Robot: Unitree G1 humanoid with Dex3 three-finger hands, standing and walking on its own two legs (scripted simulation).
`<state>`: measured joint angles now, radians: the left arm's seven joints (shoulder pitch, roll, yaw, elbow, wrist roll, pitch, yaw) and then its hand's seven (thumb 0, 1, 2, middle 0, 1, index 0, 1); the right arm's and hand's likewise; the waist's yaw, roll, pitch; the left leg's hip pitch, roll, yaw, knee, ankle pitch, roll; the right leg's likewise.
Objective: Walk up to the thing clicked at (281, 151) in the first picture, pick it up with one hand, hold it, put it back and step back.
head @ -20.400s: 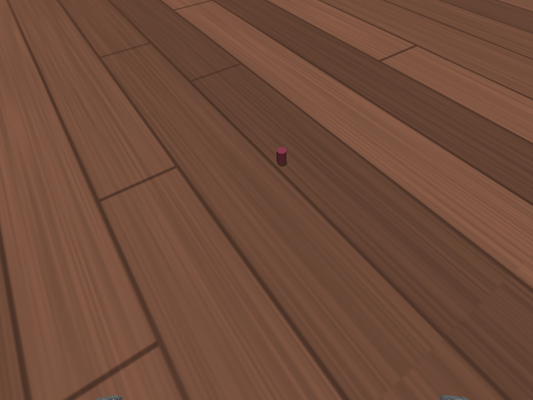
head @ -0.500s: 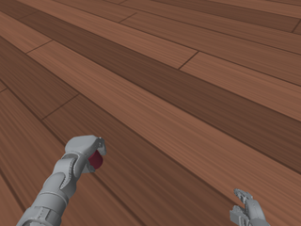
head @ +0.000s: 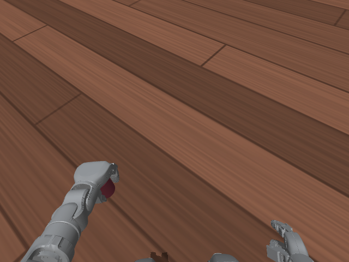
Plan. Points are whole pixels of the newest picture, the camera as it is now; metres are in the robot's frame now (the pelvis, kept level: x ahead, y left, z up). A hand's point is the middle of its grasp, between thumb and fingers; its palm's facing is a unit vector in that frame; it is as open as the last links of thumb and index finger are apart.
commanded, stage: crouch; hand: left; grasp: from above
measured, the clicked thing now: (101, 184) +0.32 +0.22 -0.09
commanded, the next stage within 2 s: lower in 1.70 s
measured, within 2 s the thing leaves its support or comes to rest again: neither
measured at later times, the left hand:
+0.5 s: hand (118, 196) +0.36 +0.24 -0.31, palm faces -0.42 +0.02 -0.91, open 7.6 cm
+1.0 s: hand (125, 204) +0.38 +0.26 -0.49, palm faces -0.45 -0.01 -0.89, open 7.6 cm
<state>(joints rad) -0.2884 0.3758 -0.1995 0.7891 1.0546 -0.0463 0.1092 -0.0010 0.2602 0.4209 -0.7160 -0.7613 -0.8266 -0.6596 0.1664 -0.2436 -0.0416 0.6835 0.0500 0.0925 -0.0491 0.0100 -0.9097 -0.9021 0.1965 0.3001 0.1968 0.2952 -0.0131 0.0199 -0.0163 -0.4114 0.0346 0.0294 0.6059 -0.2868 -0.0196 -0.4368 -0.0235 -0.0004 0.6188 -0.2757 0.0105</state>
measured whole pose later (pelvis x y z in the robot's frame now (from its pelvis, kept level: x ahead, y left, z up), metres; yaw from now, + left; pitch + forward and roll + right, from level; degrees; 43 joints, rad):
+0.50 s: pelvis -0.05 +0.02 -0.19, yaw -1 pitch +31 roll -2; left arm -0.68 0.43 -0.06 1.20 1.16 -0.05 0.35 0.00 0.26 0.42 -0.71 -0.75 -0.84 -0.65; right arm 0.25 -0.24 -0.08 0.74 -0.04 0.01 -0.02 0.01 -0.91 -0.90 0.20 0.30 0.20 0.30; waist -0.14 0.05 -0.20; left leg -1.56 0.04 -0.02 1.62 -0.61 0.01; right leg -1.55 -0.02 0.00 1.57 -0.56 0.03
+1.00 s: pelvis -0.07 +0.01 -0.33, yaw -2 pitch +37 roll -5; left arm -0.84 0.56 0.03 1.28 1.22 -0.13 0.37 0.00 0.25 0.44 -0.73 -0.74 -0.85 -0.64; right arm 0.14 -0.25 -0.04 0.73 -0.10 -0.06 0.07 0.01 -0.91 -0.90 0.20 0.30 0.20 0.30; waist -0.17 0.02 -0.15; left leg -2.06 0.02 -0.08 2.09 -0.69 0.00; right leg -2.03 -0.03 -0.03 2.03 -0.66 0.03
